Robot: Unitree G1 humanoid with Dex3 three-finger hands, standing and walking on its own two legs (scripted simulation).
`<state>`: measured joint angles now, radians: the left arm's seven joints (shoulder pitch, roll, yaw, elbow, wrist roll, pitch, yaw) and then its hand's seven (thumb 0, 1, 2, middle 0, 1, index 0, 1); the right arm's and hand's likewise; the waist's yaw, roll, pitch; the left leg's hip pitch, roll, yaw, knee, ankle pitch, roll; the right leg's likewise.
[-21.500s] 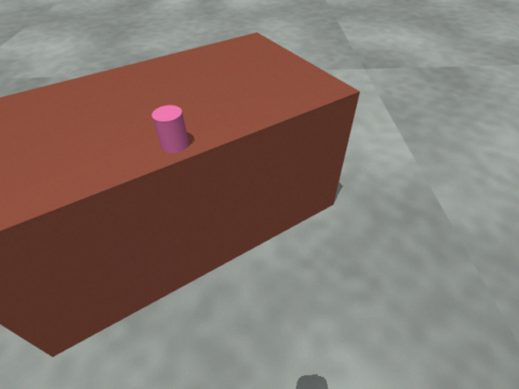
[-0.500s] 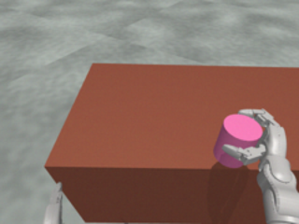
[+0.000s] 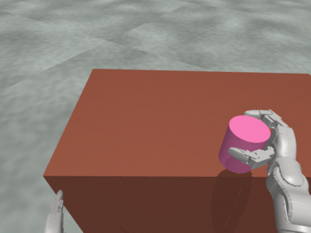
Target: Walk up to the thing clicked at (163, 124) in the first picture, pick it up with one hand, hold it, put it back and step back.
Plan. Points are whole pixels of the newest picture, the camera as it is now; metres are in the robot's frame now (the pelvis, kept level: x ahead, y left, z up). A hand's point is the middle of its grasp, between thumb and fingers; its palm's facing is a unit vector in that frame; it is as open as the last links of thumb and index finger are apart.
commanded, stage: hold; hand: right
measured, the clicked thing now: (241, 144) +0.31 -0.18 +0.13
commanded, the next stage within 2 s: none
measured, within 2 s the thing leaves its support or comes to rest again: neither
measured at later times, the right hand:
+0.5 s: hand (240, 127) +0.33 -0.18 +0.17, palm faces +0.27 +0.96 -0.03, open 11.8 cm
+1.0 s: hand (241, 129) +0.32 -0.18 +0.16, palm faces +0.27 +0.96 -0.03, open 11.8 cm
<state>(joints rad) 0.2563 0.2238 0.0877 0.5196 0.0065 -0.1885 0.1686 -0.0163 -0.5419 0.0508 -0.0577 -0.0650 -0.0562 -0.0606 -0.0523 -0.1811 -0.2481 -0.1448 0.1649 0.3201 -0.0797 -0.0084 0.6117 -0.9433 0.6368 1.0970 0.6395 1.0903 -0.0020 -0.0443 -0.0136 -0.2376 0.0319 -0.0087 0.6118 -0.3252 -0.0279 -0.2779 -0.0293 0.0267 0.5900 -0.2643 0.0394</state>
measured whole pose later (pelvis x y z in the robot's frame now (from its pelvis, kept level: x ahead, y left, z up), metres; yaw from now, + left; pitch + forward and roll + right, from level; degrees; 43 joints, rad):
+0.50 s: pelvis +0.00 +0.00 +0.00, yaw +0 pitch -3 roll +0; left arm 0.24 0.22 0.07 0.55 0.01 -0.19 0.15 -0.02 -0.54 0.05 -0.06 -0.06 -0.06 -0.06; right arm -0.15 -0.16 -0.21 -0.14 0.15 0.41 -0.13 -0.01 0.61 -0.94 0.64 1.10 0.64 1.09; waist 0.00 -0.05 -0.01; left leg -0.22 0.03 -0.01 0.59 -0.31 -0.03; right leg -0.26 -0.03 0.02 0.56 -0.25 0.04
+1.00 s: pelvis +0.00 +0.00 +0.00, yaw +0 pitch -3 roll +0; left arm 0.23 0.22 0.08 0.58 0.01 -0.18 0.14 -0.02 -0.55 0.06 -0.06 -0.06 -0.05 -0.06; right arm -0.12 -0.16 -0.21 -0.15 0.15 0.44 -0.13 -0.01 0.61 -0.94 0.63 1.10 0.64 1.09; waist 0.00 -0.05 -0.02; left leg -0.20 0.03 -0.01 0.57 -0.31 -0.03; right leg -0.24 -0.03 0.02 0.55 -0.25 0.04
